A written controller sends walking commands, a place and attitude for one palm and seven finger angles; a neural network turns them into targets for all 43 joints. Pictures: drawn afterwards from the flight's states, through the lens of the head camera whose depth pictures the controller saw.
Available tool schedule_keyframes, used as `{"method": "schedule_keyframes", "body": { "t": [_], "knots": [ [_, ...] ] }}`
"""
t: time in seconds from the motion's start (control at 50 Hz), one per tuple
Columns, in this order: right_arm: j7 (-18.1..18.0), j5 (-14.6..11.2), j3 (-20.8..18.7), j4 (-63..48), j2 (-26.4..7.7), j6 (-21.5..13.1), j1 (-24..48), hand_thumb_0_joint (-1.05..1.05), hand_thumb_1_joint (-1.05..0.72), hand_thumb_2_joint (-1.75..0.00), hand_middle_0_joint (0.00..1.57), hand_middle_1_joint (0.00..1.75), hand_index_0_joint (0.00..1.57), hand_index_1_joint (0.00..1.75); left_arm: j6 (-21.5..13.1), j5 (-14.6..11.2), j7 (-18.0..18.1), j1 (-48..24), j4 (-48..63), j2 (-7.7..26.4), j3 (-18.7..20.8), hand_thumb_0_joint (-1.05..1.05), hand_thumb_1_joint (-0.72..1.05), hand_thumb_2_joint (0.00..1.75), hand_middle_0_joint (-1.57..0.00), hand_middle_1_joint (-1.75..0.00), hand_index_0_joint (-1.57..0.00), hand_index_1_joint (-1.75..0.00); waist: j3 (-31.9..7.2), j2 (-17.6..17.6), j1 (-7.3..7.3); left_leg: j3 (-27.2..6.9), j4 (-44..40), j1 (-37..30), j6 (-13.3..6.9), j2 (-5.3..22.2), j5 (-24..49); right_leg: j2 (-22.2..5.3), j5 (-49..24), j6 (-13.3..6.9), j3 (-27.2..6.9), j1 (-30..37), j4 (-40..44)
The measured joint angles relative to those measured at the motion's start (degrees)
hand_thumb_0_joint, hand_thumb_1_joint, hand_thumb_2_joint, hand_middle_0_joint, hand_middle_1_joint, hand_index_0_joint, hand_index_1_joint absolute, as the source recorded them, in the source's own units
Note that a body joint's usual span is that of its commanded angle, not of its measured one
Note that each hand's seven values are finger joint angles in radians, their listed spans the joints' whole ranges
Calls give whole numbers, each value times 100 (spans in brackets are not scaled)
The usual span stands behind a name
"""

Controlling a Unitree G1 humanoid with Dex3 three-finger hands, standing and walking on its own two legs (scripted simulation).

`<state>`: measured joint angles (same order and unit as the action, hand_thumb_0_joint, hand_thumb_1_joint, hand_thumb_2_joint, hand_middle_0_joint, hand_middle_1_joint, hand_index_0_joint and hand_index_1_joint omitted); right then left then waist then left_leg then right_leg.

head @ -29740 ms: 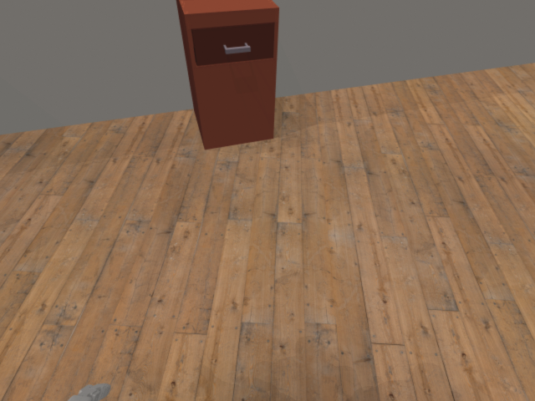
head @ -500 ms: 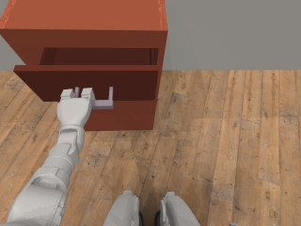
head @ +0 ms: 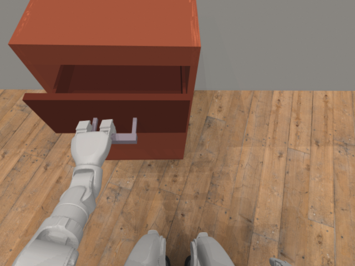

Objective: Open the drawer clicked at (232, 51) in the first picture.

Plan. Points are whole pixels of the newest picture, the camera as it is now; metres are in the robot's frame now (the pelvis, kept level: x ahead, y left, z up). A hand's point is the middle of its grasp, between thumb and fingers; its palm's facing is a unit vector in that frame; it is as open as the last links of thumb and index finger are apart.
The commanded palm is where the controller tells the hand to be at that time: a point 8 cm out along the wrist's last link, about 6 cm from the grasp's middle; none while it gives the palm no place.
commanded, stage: pull the drawer open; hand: left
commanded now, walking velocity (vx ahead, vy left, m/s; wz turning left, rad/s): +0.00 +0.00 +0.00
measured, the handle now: (114, 130) +0.44 +0.19 -0.05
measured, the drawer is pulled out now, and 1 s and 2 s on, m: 0.11 0.14 0.19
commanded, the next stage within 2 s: none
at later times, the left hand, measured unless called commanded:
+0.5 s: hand (98, 160) +0.37 +0.22 -0.08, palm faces -0.05 -0.06 -1.00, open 5.4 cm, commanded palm +0.33 +0.19 -0.03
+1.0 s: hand (97, 168) +0.34 +0.22 -0.08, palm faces -0.06 -0.06 -1.00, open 5.4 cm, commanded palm +0.31 +0.19 -0.03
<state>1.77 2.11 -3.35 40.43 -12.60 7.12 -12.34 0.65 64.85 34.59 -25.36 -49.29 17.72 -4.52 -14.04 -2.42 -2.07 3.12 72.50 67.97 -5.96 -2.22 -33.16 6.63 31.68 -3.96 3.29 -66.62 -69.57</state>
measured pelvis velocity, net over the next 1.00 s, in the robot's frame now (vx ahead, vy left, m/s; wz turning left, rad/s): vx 0.00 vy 0.00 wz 0.00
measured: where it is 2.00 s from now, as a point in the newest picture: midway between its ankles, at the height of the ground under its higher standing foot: outside the picture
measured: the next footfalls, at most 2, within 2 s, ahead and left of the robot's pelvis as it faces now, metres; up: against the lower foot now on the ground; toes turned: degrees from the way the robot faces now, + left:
none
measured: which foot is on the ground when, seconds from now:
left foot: down 0.00-1.00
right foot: down 0.00-1.00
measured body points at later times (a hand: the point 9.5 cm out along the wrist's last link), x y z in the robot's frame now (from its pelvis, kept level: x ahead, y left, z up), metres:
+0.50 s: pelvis +0.00 +0.00 +0.00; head +0.12 +0.02 +0.43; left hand +0.36 +0.22 -0.02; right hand +0.10 -0.25 -0.14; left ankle +0.00 +0.05 -0.62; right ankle +0.00 -0.08 -0.62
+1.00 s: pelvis +0.00 +0.00 +0.00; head +0.11 +0.01 +0.44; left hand +0.34 +0.22 -0.02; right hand +0.12 -0.25 -0.13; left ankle +0.00 +0.05 -0.62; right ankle +0.00 -0.08 -0.62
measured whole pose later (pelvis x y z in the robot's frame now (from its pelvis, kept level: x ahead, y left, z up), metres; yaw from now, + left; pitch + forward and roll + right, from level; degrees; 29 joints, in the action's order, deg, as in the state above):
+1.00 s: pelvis +0.00 +0.00 +0.00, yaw +0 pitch +27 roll -3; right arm 1.5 1.8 -3.1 38.8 -12.4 7.8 -10.8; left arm 4.0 64.9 34.5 -17.0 -41.2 15.5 -7.3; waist -14.1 -2.4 -0.8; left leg 3.1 71.9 66.1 -6.1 -2.5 -32.9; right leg 6.4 31.5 -3.7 3.2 -64.7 -68.9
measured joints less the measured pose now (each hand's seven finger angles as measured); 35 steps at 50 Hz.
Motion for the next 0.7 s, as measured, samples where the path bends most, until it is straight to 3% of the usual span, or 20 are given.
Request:
{"method": "schedule_keyframes", "body": {
  "t": [0.7],
  "knots": [
    [-9, -33, 11, -114, 11, 52, 49, 1, -91, -90, 20, 30, 20, 30, 266, -7, -4, 611, 614, -171, -182, 1, 78, 81, -33, -134, -38, -135, -5, -5, 75, 21, -56, -137, -23, -13, 22, -9, -26, 43, -33, 138, 59]
  ]
}}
